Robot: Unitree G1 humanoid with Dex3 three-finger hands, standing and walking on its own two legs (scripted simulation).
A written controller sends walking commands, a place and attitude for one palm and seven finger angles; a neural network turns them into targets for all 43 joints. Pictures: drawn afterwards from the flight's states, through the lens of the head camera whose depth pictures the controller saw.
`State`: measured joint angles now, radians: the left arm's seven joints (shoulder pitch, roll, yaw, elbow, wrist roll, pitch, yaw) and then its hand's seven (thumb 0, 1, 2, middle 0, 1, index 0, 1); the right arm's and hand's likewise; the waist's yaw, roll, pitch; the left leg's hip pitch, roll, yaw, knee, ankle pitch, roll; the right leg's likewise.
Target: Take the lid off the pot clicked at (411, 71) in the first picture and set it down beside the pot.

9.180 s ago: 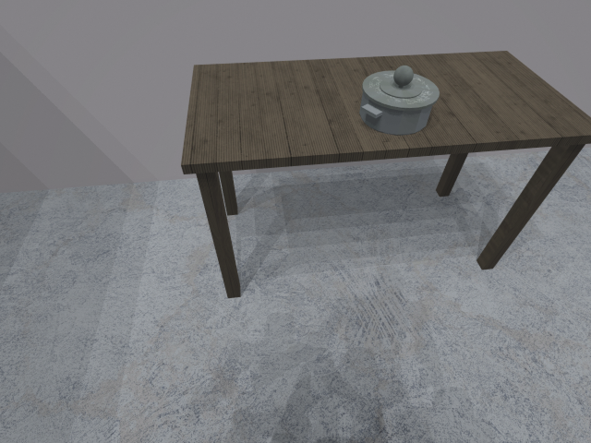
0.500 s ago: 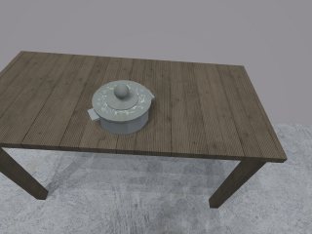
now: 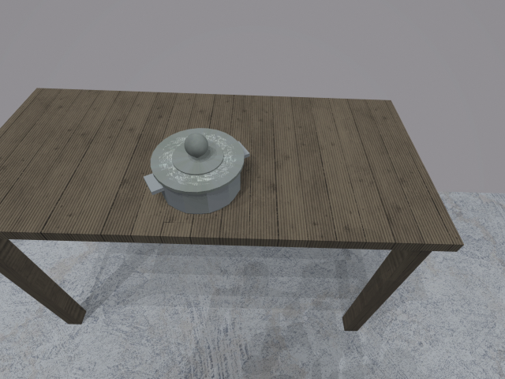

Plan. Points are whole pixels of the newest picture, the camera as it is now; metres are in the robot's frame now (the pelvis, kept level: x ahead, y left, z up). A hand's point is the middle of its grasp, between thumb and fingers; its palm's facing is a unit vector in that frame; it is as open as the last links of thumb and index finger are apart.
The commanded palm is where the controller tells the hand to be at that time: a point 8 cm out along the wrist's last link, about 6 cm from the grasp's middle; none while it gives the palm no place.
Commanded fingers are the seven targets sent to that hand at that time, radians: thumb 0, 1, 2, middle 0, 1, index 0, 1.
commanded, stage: come to a stop and stand still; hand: left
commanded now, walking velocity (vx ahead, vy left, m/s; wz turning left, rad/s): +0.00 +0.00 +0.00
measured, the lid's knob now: (196, 145) +0.55 +0.16 +0.04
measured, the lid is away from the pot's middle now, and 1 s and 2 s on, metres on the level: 0.00 0.00 0.00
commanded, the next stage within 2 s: look again from close up in 0.04 s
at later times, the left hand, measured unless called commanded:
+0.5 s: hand out of the picture -0.02 +0.14 -0.18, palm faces +0.01 -0.99 -0.16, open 7.4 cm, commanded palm none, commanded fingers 0.00 0.90 0.90 -0.20 -0.30 -0.20 -0.30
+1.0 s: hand out of the picture -0.02 +0.13 -0.18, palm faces +0.01 -0.99 -0.15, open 7.4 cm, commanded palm none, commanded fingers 0.00 0.90 0.90 -0.20 -0.30 -0.20 -0.30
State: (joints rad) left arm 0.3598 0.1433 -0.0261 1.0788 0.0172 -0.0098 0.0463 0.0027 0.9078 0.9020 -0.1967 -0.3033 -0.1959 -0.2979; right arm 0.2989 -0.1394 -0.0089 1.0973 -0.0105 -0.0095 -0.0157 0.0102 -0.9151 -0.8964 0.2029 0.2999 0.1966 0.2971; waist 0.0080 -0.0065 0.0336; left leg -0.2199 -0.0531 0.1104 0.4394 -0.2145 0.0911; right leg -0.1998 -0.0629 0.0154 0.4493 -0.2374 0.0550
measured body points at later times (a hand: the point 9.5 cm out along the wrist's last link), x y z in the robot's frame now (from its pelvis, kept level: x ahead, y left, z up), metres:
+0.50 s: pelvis +0.00 -0.01 +0.00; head +0.01 -0.01 +0.45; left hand -0.02 +0.19 -0.16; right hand -0.02 -0.22 -0.16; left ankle +0.02 +0.06 -0.74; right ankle +0.00 -0.16 -0.74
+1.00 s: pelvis +0.00 -0.02 +0.00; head +0.02 -0.01 +0.45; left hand -0.02 +0.18 -0.16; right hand -0.02 -0.22 -0.16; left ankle +0.02 +0.06 -0.74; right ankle +0.00 -0.16 -0.74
